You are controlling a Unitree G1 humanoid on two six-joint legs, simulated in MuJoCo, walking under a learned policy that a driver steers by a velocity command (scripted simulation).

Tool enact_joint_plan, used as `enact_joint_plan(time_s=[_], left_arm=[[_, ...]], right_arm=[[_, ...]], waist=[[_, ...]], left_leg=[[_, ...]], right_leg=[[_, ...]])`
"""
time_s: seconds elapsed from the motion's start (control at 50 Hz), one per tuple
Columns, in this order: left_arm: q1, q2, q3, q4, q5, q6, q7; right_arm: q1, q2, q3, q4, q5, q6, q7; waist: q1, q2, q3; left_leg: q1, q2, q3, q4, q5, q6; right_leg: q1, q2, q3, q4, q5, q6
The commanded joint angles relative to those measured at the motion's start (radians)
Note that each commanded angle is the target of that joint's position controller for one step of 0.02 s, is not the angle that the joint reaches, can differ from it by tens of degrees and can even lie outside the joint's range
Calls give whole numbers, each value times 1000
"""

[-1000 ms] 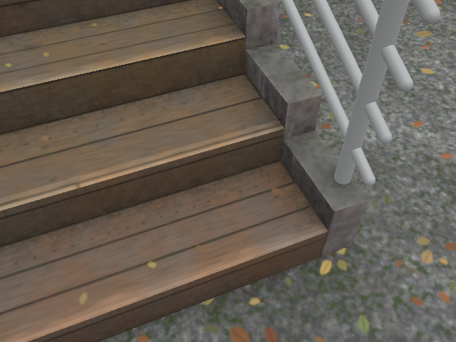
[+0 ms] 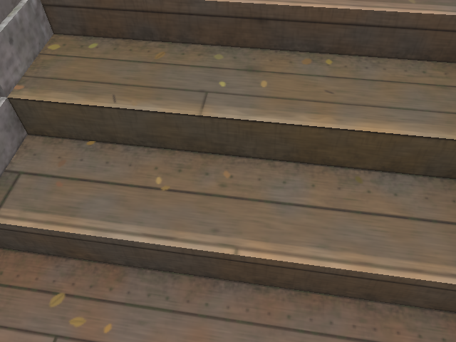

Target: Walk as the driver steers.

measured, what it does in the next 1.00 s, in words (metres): climbs: left foot 0.15 m higher, then right foot 0.15 m higher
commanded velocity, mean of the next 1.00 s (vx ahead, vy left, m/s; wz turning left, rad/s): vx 0.50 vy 0.00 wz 0.27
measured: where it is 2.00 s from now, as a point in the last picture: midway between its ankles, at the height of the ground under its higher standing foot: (179, 61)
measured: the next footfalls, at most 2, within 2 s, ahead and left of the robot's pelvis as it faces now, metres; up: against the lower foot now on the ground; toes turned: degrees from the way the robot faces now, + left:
left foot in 0.36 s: +0.41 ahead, +0.21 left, +0.15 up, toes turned +17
right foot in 0.94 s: +0.70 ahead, +0.25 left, +0.30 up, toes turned +10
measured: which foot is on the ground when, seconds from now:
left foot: up 0.00-0.34, down 0.36-0.92, up 0.94-1.00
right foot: down 0.00-0.38, up 0.40-0.92, down 0.94-1.00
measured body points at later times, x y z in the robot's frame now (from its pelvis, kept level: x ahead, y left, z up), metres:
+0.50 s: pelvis +0.29 +0.14 +0.06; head +0.34 +0.15 +0.50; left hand +0.29 +0.40 -0.07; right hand +0.53 -0.02 -0.06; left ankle +0.37 +0.20 -0.59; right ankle +0.17 -0.05 -0.47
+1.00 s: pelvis +0.60 +0.25 +0.21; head +0.60 +0.28 +0.65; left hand +0.72 +0.48 +0.08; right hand +0.61 +0.00 +0.08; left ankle +0.44 +0.26 -0.40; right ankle +0.66 +0.24 -0.44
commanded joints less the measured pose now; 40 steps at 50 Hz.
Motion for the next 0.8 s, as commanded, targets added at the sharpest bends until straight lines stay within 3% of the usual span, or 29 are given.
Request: enact_joint_plan(time_s=[0.02,0.08,0.14,0.18,0.22,0.26,0.28,0.3,0.32,0.34,0.36,0.38,0.4,0.42,0.44,0.46,0.5,0.52,0.56,0.58,0.6,0.62,0.64,0.66,0.68,0.72,0.74,0.76,0.8], left_arm=[[80,64,9,-10,4,-20,-8],[188,57,6,37,21,-16,-1],[244,63,1,79,19,-25,-2],[281,66,-5,108,24,-35,3],[307,78,-10,136,25,-36,12],[311,73,-15,164,12,-15,24],[241,81,-17,129,0,4,23],[214,66,-26,119,-28,19,26],[219,95,-25,88,-37,31,26],[202,221,0,64,-36,31,22],[140,320,32,28,-56,23,4],[122,325,45,-16,-74,-6,-13],[117,171,14,-119,-59,-16,-59],[97,159,28,-131,-23,-25,-76],[76,87,20,-178,-25,-13,-62],[38,24,3,-191,-12,4,-39],[11,-34,-25,-211,28,34,-3],[-45,-57,-41,-252,46,41,1],[-132,-122,-72,-321,35,58,4],[-146,-85,-72,-335,27,66,1],[-171,-34,-58,-327,24,72,-2],[-195,-74,-61,-319,11,83,3],[-183,-114,-73,-308,10,83,11],[-205,-123,-76,-309,15,87,17],[-277,-109,-74,-324,15,76,26],[-465,-134,-101,-374,18,73,30],[-532,-131,-108,-396,14,76,25],[-571,-112,-106,-404,21,76,22],[-564,-122,-112,-400,13,94,8]], right_arm=[[-33,27,10,-92,-1,12,-2],[-138,70,19,-153,-1,29,-30],[-306,85,37,-258,-5,29,-61],[-411,100,47,-320,-15,24,-61],[-475,127,62,-368,0,17,-65],[-550,146,85,-445,3,14,-50],[-504,154,100,-446,5,18,-20],[-476,190,119,-454,22,26,-2],[-389,139,97,-409,26,36,1],[-209,93,76,-362,26,40,7],[58,36,48,-301,34,31,2],[148,-37,18,-270,40,30,-13],[81,-205,-33,-252,41,32,-27],[85,-235,-59,-246,26,44,-41],[23,-230,-59,-218,18,28,-35],[19,-157,-45,-178,21,4,-30],[-17,-21,-5,-128,17,-23,-36],[-3,34,13,-99,2,-31,-41],[53,32,17,-14,18,-53,-56],[42,5,17,-19,24,-63,-52],[34,18,25,-27,38,-75,-45],[150,2,23,30,19,-92,-37],[259,31,34,68,23,-100,-38],[317,25,37,92,36,-107,-30],[329,-1,28,106,27,-115,-13],[388,19,38,142,25,-109,-15],[410,27,43,163,29,-108,-22],[447,13,37,178,42,-103,-46],[482,-23,32,188,44,-89,-78]], waist=[[-18,-119,-31],[7,-151,20],[14,-87,107],[34,-83,128],[46,-108,127],[39,-125,125],[20,-118,80],[7,-113,25],[-3,-96,-64],[-86,-216,-189],[-202,-296,-354],[-242,-322,-455],[-166,115,-497],[-139,53,-584],[-73,16,-486],[-38,-93,-322],[29,-76,-121],[39,-55,-116],[53,-44,-52],[69,-84,-13],[56,-137,-7],[11,-37,-42],[-8,-6,-59],[-23,0,-41],[-42,-27,-6],[-78,-37,35],[-95,-26,60],[-111,-41,35],[-99,5,-21]], left_leg=[[-250,35,-45,230,47,0],[-499,5,-38,542,-53,-3],[-739,24,-65,599,-180,16],[-792,30,-10,527,-233,26],[-877,43,23,537,-308,46],[-799,92,76,331,-335,58],[-568,99,162,103,-263,64],[-217,79,213,-114,-161,91],[6,-27,320,-169,-159,91],[141,-99,327,-169,-199,103],[374,-151,272,-313,-131,136],[635,-119,14,-512,-106,169],[871,196,-634,-813,-33,252],[818,223,-854,-967,47,199],[706,201,-802,-1000,-101,188],[565,180,-690,-979,-124,169],[332,108,-496,-959,-166,142],[296,106,-463,-995,-108,135],[277,85,-354,-1016,-55,121],[240,58,-282,-1074,-54,90],[204,35,-236,-1119,85,51],[326,69,-247,-1081,294,48],[464,90,-251,-1036,364,40],[551,89,-211,-1018,358,11],[549,81,-178,-1039,353,-24],[476,67,-141,-1079,328,-80],[449,62,-139,-1133,314,-75],[500,102,-142,-1212,458,-63],[628,151,-95,-1295,875,-58]], right_leg=[[106,-324,215,-172,122,-136],[156,-367,220,-184,-26,-154],[214,-385,184,-230,-158,-116],[254,-362,132,-252,-103,-87],[343,-382,97,-270,16,-73],[335,-335,21,-332,120,-57],[240,-283,-73,-385,230,-76],[112,-279,-110,-423,541,-85],[111,-282,-124,-305,1019,-111],[210,-335,-115,-65,1529,-104],[247,-337,-109,247,1730,-92],[51,-285,-68,560,1382,-28],[-409,-38,-16,1075,-45,85],[-424,-28,230,1318,-31,59],[-469,-51,243,1437,21,50],[-522,-76,207,1449,43,40],[-590,-99,233,1497,33,2],[-636,-102,256,1545,65,-21],[-776,-126,264,1533,29,-12],[-760,-147,247,1332,42,0],[-691,-153,209,1207,118,11],[-829,-91,134,1468,72,17],[-1000,-100,141,1615,48,8],[-1125,-96,155,1668,-10,-11],[-1179,-83,124,1651,-78,-28],[-1189,-34,89,1583,-98,-35],[-1174,-20,58,1507,-87,-27],[-1117,-21,53,1376,-21,-24],[-984,-30,-59,1277,-69,-40]])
